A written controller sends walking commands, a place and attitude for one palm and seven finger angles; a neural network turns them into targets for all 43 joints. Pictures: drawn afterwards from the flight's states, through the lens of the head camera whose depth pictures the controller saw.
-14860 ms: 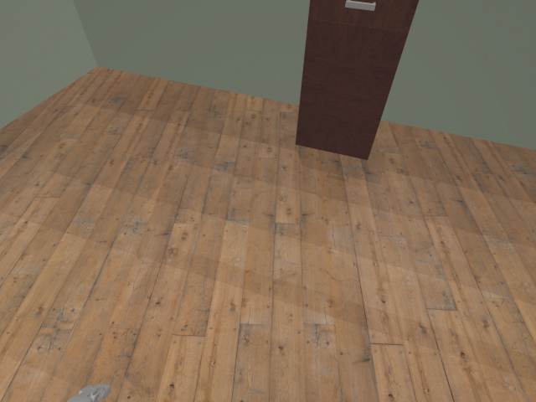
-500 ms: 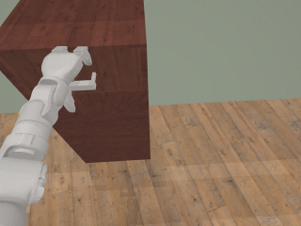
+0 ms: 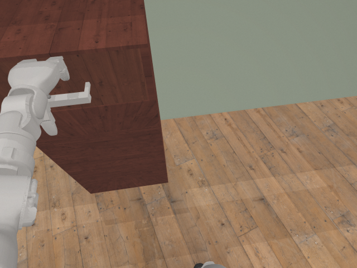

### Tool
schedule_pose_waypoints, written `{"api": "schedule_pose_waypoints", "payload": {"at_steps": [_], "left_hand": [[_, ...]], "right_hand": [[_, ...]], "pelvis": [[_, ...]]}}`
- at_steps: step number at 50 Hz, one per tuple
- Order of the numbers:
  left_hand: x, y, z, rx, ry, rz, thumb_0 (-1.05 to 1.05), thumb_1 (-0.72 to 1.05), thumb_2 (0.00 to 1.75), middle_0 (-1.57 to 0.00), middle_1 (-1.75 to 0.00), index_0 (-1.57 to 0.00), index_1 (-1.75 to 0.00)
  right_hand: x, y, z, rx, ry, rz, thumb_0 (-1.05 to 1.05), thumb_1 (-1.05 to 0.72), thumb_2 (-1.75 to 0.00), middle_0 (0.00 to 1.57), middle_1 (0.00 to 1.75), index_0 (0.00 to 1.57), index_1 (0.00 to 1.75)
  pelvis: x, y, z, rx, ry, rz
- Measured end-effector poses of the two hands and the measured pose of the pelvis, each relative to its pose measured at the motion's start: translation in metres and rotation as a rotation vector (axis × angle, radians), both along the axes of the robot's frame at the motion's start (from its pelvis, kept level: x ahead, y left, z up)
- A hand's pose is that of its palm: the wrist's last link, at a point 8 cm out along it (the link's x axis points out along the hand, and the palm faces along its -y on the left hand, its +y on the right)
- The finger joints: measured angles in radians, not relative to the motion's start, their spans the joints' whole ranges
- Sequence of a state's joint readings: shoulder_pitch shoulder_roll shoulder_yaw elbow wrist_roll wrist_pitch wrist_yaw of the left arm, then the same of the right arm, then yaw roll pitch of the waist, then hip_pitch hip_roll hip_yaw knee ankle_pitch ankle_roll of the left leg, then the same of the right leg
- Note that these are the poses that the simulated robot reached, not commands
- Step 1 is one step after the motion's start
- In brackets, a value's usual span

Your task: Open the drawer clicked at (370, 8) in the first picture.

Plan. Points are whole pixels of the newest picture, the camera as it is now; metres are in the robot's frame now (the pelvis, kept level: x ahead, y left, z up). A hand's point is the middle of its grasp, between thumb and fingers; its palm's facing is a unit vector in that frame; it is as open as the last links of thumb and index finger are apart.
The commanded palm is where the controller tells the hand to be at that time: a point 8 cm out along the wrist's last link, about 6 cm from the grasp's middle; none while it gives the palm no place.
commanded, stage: move the hooked fingers above the handle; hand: left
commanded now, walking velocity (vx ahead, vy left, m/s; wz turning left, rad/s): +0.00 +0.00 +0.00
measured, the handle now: (66, 93) +0.53 +0.27 +0.06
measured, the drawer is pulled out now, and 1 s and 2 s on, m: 0.00 0.00 0.00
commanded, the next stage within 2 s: lower the fingers behind the handle in 1.42 s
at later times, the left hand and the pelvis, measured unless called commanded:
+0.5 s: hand (50, 93) +0.49 +0.27 +0.10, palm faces -0.04 +0.00 -1.00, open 13.5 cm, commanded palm +0.49 +0.27 +0.17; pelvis +0.02 +0.02 +0.00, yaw +2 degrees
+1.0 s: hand (51, 93) +0.49 +0.27 +0.11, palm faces -0.04 +0.01 -1.00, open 13.3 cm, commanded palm +0.49 +0.26 +0.18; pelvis +0.02 +0.01 +0.00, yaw +3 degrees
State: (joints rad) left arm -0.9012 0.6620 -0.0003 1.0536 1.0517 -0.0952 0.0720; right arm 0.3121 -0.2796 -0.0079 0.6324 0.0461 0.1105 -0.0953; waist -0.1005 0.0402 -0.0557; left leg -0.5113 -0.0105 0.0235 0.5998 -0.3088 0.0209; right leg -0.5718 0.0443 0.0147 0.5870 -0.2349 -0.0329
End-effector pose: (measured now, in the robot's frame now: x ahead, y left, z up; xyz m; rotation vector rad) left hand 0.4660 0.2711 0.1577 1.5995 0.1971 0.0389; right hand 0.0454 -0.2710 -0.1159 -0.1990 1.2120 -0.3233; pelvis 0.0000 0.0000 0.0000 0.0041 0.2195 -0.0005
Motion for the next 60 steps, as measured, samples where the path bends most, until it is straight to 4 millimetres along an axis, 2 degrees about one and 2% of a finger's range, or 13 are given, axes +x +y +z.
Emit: {"api": "schedule_pose_waypoints", "payload": {"at_steps": [3,6,10,14,24,30,49,60], "left_hand": [[-0.002,0.008,-0.006,-0.002,-0.002,-0.02,0.0,-0.49,0.3,-0.33,-1.2,-0.33,-1.21],[-0.001,0.005,-0.005,-0.013,-0.032,-0.074,0.0,-0.49,0.3,-0.33,-1.2,-0.33,-1.21],[0.001,0.002,-0.003,-0.025,-0.069,-0.096,0.0,-0.49,0.3,-0.36,-1.22,-0.33,-1.21],[0.002,0.001,-0.003,-0.025,-0.086,-0.087,0.0,-0.49,0.3,-0.39,-1.23,-0.36,-1.22],[0.003,-0.001,0.0,-0.03,-0.064,-0.058,0.0,-0.49,0.3,-0.4,-1.22,-0.38,-1.22],[0.003,-0.001,0.001,-0.029,-0.059,-0.058,0.0,-0.49,0.3,-0.39,-1.21,-0.38,-1.21],[0.003,-0.004,0.002,-0.018,-0.064,-0.031,0.0,-0.49,0.3,-0.36,-1.21,-0.41,-1.22],[0.003,-0.009,0.007,-0.03,-0.052,-0.046,0.0,-0.49,0.3,-0.36,-1.21,-0.39,-1.21]], "right_hand": [[-0.014,-0.006,0.0,-0.023,0.056,0.0,0.01,-0.91,-0.9,0.2,0.3,0.2,0.3],[-0.023,-0.009,0.001,-0.037,0.11,0.001,0.01,-0.91,-0.9,0.2,0.3,0.2,0.3],[-0.025,-0.007,0.002,-0.035,0.143,0.0,0.01,-0.91,-0.9,0.2,0.3,0.2,0.3],[-0.015,0.002,-0.001,-0.011,0.13,0.012,0.01,-0.91,-0.9,0.2,0.3,0.2,0.3],[0.03,0.032,-0.005,0.059,0.005,0.061,0.01,-0.91,-0.9,0.2,0.3,0.2,0.3],[0.041,0.037,-0.004,0.064,-0.026,0.089,0.01,-0.91,-0.9,0.2,0.3,0.2,0.3],[0.013,0.019,-0.004,0.034,0.059,0.077,0.01,-0.91,-0.9,0.2,0.3,0.2,0.3],[0.013,0.019,-0.005,0.044,0.045,0.063,0.01,-0.91,-0.9,0.2,0.3,0.2,0.3]], "pelvis": [[0.001,0.001,-0.001,-0.004,0.017,0.007],[0.005,0.003,-0.002,-0.009,0.027,0.019],[0.012,0.007,-0.002,-0.014,0.029,0.029],[0.016,0.012,-0.001,-0.017,0.023,0.035],[0.017,0.017,0.001,-0.016,0.004,0.039],[0.016,0.019,0.0,-0.015,0.005,0.043],[0.015,0.015,-0.001,-0.017,0.002,0.058],[0.016,0.012,0.001,-0.014,-0.006,0.048]]}}
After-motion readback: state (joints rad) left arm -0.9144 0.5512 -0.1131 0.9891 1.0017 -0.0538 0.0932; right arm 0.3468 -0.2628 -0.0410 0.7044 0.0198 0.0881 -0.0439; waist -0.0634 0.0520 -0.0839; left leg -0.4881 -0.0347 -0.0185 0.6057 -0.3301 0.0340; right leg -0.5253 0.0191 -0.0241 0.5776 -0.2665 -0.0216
